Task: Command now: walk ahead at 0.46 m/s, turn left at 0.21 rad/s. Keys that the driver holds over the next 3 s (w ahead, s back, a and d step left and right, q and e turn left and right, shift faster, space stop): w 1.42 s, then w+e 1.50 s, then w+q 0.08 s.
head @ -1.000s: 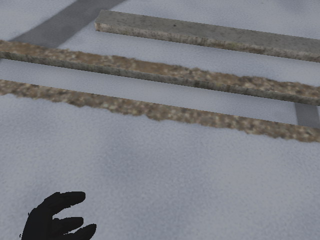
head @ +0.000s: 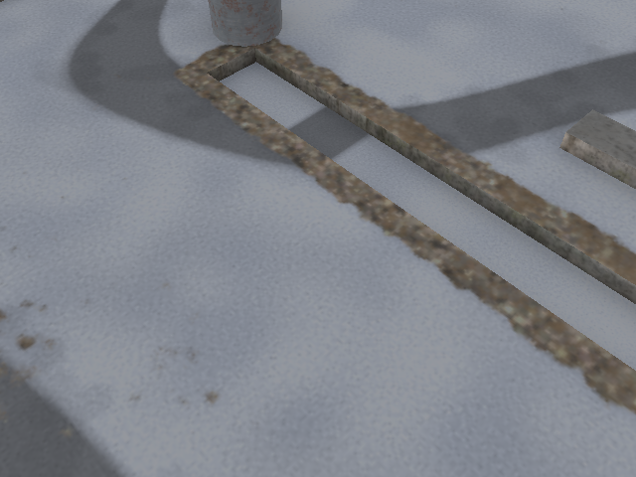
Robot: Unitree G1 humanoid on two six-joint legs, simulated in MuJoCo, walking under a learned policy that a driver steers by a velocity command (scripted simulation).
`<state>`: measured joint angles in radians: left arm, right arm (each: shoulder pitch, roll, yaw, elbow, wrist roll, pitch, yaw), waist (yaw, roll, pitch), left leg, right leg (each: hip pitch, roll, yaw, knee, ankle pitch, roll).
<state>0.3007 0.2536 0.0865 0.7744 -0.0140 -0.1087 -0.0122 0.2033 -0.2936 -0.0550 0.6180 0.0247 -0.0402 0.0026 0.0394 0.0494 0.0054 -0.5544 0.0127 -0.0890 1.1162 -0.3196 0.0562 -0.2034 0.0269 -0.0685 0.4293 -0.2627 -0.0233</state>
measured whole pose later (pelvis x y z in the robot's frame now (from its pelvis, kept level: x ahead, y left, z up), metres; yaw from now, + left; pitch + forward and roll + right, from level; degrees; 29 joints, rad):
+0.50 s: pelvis +0.27 +0.06 +0.01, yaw +1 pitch +1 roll +1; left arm 0.07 0.32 0.04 0.72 -0.01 -0.09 -0.05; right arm 0.33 -0.28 -0.05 0.74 0.01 -0.09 0.02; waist -0.07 -0.05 0.05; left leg -0.11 -0.06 0.02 0.28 -0.18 0.08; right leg -0.58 -0.08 0.02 0.73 -0.06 -0.03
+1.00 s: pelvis +0.58 -0.01 -0.03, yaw +1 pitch +1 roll -1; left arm 0.30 0.26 0.02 0.88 0.00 -0.09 -0.03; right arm 0.15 -0.29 -0.05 0.73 0.00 -0.06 -0.01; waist 0.05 0.04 0.05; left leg -0.66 0.11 -0.06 0.93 -0.17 -0.02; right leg -0.15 0.11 -0.02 0.31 -0.19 -0.10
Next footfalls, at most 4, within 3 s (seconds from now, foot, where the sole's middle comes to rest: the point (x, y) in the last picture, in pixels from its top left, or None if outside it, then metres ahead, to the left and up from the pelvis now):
0.22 left None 0.28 0.16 -0.77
0.72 right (376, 432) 0.60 -0.07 -0.82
1.28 left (295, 314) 0.90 0.13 -0.82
1.80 right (394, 239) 1.16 -0.13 -0.82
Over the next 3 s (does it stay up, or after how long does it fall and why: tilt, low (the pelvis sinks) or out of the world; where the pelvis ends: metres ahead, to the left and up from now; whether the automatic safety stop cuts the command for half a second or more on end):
stays up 1.62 -0.23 -0.05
